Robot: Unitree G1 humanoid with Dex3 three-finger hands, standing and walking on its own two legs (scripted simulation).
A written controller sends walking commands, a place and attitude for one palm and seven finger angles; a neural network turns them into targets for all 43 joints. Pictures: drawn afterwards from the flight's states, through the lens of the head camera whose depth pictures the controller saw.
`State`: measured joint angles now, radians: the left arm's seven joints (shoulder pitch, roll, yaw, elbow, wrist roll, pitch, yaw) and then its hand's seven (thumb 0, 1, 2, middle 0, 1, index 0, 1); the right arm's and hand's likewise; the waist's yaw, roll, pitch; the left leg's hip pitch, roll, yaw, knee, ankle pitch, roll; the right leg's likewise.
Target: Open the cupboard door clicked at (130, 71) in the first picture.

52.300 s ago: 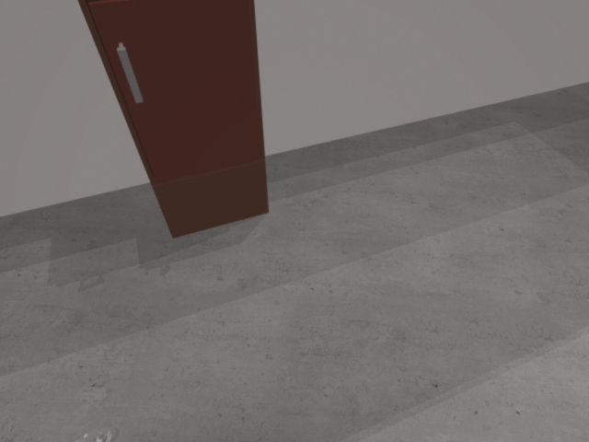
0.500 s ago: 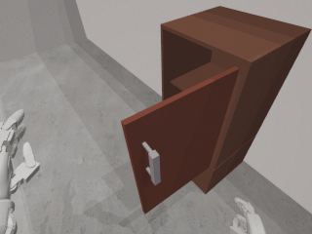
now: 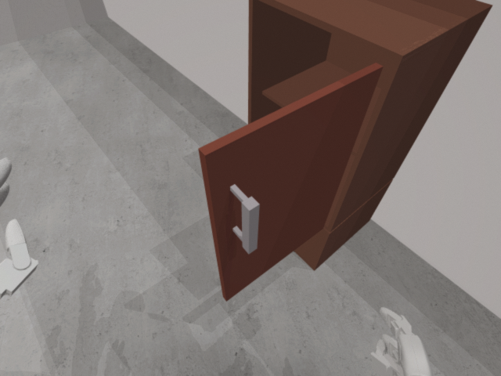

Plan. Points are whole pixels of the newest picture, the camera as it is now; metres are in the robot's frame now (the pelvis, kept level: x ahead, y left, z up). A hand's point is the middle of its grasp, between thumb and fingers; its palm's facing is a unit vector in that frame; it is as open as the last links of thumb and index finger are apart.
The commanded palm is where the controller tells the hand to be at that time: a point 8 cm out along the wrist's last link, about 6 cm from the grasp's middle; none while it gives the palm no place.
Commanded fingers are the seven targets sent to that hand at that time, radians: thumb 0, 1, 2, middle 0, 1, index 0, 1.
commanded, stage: step back with the hand held close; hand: left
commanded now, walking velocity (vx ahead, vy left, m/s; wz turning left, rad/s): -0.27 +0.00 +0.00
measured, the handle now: (243, 220) +0.38 +0.05 +0.01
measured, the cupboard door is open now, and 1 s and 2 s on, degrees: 87 87 87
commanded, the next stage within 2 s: stop stepping back and stand still in 0.72 s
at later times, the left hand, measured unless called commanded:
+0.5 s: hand (30, 302) +0.16 +0.24 +0.16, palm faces +0.35 -0.79 -0.51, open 7.4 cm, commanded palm +0.09 +0.29 +0.18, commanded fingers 0.00 0.90 0.90 -0.20 -0.30 -0.20 -0.30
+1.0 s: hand out of the picture +0.03 +0.24 +0.17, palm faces +0.38 -0.76 -0.53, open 7.4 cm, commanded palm -0.03 +0.27 +0.18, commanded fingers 0.00 0.90 0.90 -0.20 -0.30 -0.20 -0.30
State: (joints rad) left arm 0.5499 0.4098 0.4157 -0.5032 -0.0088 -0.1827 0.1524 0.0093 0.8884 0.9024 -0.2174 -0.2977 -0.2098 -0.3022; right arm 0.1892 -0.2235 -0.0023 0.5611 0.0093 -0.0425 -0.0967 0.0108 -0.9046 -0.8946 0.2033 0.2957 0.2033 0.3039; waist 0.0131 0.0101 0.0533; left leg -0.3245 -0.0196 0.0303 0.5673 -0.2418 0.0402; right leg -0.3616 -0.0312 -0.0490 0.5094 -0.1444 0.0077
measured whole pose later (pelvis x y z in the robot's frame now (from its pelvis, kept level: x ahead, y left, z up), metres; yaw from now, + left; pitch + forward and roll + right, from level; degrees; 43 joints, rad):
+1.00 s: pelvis -0.17 -0.03 +0.01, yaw +0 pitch +1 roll +0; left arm 0.63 0.47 0.44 -0.60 -0.03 -0.16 0.16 0.01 0.89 0.90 -0.22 -0.30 -0.21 -0.30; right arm 0.20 -0.14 0.03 0.61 -0.01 -0.13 -0.06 0.01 -0.90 -0.89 0.21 0.30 0.21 0.30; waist 0.01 -0.04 0.02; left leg -0.35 0.02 0.02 0.45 -0.13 0.00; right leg -0.22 0.02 -0.02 0.55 -0.41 0.01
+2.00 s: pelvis -0.22 -0.05 +0.00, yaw +6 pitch -1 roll +0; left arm 0.25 0.17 0.02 0.93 0.01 0.02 0.02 -0.03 1.01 0.90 -0.21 -0.30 -0.21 -0.30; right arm 0.22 -0.20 0.00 0.99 -0.02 0.03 -0.01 0.01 -0.91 -0.89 0.20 0.30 0.20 0.30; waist -0.02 -0.01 0.07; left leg -0.28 -0.01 -0.05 0.52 -0.22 -0.01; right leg -0.24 0.04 0.00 0.53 -0.27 -0.04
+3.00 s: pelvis -0.21 -0.04 +0.02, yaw +6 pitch -2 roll +0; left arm 0.13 0.28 0.01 1.13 0.02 -0.01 0.01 0.00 0.91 0.90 -0.21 -0.30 -0.20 -0.30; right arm 0.12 -0.28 -0.01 1.13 -0.02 0.00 -0.01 0.00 -0.91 -0.89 0.20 0.30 0.20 0.30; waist 0.00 0.02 0.08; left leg -0.18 -0.03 -0.04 0.35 -0.15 0.01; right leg -0.13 0.01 0.01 0.36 -0.20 -0.01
